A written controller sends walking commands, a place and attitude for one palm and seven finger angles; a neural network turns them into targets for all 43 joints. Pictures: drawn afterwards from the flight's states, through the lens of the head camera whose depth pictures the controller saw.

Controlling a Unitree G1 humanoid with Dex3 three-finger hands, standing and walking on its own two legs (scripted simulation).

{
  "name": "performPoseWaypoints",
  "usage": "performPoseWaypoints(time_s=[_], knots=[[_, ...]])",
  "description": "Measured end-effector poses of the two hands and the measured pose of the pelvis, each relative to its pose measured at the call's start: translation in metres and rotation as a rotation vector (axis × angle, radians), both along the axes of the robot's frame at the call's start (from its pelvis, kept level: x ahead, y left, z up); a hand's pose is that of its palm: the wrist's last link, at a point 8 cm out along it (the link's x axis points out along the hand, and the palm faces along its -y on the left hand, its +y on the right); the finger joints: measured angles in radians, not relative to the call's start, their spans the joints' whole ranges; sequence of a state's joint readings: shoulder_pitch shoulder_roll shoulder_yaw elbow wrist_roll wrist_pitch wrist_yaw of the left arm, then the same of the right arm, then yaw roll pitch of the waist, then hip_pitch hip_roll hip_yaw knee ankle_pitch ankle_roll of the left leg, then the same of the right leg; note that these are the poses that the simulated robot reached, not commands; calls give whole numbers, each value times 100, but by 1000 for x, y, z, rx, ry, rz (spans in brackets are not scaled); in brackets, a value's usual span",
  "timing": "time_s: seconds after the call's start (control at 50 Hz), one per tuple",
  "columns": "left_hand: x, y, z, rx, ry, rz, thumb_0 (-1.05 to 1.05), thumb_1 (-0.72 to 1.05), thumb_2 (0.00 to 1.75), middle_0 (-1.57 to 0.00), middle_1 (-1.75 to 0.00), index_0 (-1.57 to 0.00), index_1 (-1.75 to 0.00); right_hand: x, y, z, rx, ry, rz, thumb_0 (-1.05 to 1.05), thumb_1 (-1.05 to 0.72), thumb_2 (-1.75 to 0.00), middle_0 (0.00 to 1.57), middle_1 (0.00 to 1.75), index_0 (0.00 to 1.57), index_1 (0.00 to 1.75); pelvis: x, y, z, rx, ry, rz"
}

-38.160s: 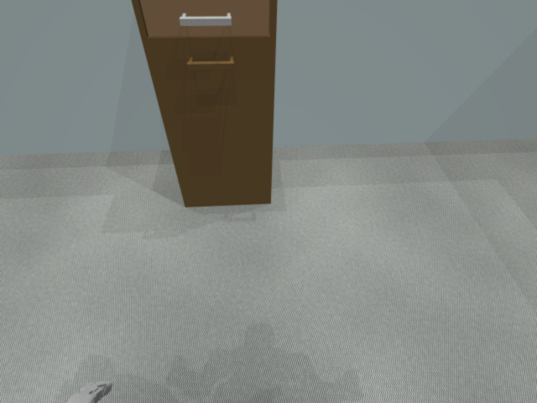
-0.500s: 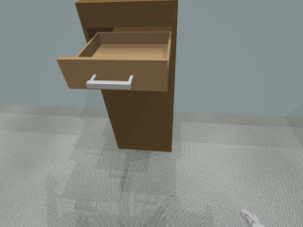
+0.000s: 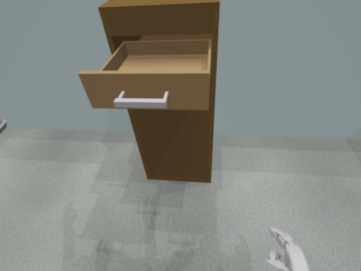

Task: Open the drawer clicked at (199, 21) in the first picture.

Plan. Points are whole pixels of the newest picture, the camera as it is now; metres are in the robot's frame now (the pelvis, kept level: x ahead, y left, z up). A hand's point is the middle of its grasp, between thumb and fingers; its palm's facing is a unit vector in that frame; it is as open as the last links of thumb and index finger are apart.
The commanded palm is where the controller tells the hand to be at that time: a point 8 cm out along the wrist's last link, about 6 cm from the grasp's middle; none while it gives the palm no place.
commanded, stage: let the arm hang, fingers relaxed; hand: left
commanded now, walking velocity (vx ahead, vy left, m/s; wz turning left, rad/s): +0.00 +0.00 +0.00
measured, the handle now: (142, 98) +0.55 +0.15 +0.13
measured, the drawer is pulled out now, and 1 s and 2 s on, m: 0.30 0.30 0.30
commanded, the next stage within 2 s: look to check the result in 1.02 s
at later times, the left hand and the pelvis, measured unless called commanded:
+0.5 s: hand out of the picture -0.16 +0.17 -0.16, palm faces +0.06 -0.96 -0.26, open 7.2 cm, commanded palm none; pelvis -0.05 -0.02 +0.00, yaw +2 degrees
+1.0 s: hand out of the picture -0.05 +0.13 -0.17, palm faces +0.07 -0.98 -0.16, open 7.3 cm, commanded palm none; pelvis -0.04 -0.03 +0.01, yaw +1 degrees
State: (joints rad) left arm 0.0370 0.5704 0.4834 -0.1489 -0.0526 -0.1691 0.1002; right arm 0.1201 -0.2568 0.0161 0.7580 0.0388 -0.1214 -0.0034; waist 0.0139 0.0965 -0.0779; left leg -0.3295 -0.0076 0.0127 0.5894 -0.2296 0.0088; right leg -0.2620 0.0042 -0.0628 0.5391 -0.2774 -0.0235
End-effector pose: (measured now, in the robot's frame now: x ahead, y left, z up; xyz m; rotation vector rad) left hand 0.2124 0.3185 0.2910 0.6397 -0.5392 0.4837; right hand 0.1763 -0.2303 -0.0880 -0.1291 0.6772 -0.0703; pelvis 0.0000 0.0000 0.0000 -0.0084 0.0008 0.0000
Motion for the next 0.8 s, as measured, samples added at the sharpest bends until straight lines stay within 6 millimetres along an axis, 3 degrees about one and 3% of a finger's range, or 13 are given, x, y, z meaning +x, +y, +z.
performPoseWaypoints(time_s=[0.04,0.08,0.12,0.16,0.2,0.22,0.28,0.36,0.42,0.5,0.62,0.72,0.8], knots=[[18,11,-91,-170,381,58,-1,90,90,-18,-29,-19,-30,-9,-9,-12,-1,10,-21,1,-90,-90,20,30,20,30,-7,4,-4,9,2,-3],[6,-1,-193,-301,767,87,-1,91,90,-18,-29,-19,-30,-27,-18,-23,-6,58,-51,1,-90,-90,20,30,20,30,-15,4,-6,28,-8,-15],[-35,-31,-289,-428,1110,84,0,92,90,-18,-29,-18,-29,-54,-26,-33,-22,139,-72,1,-90,-90,20,30,20,30,-23,0,-6,33,-18,-20],[-94,-73,-366,-572,1399,65,0,92,90,-18,-29,-19,-29,-90,-32,-38,-52,263,-82,1,-90,-90,20,30,20,30,-29,-5,-5,34,-27,-16],[-160,-116,-420,-739,1622,63,0,93,89,-19,-29,-19,-30,-134,-39,-40,-98,419,-87,1,-91,-90,20,30,20,30,-35,-10,-4,25,-31,-6],[-180,-118,-432,-831,1616,138,-3,100,89,-19,-29,-20,-30,-157,-41,-40,-124,502,-90,0,-91,-90,20,30,20,30,-38,-14,-5,11,-28,8],[-234,-111,-454,-887,1728,215,-7,105,89,-21,-30,-21,-30,-225,-45,-35,-175,737,-109,1,-91,-90,20,30,20,30,-45,-20,-5,-9,-31,32],[-299,-104,-449,-909,1884,317,-5,100,89,-20,-30,-21,-30,-287,-39,-29,-161,934,-152,1,-91,-90,20,30,20,30,-48,-20,-1,-13,-22,35],[-337,-100,-433,-901,1953,412,-3,97,89,-20,-30,-21,-30,-306,-32,-37,-116,985,-158,1,-91,-90,20,30,20,30,-48,-20,0,4,-18,36],[-368,-102,-413,-872,2007,498,-2,94,89,-20,-30,-20,-30,-299,-20,-53,-38,939,-142,1,-91,-90,20,30,20,30,-52,-23,3,5,-37,32],[-362,-110,-410,-852,1974,498,0,91,89,-19,-30,-20,-30,-263,0,-70,48,801,-112,1,-91,-90,20,30,20,30,-53,-26,4,2,-54,32],[-320,-125,-424,-863,1878,383,0,91,90,-19,-30,-20,-30,-243,11,-72,72,730,-99,0,-91,-90,20,30,20,30,-51,-27,3,1,-64,27],[-282,-141,-432,-875,1812,276,0,91,89,-19,-30,-20,-30,-242,13,-68,68,722,-108,0,-91,-90,20,30,20,30,-49,-27,3,6,-56,24]])
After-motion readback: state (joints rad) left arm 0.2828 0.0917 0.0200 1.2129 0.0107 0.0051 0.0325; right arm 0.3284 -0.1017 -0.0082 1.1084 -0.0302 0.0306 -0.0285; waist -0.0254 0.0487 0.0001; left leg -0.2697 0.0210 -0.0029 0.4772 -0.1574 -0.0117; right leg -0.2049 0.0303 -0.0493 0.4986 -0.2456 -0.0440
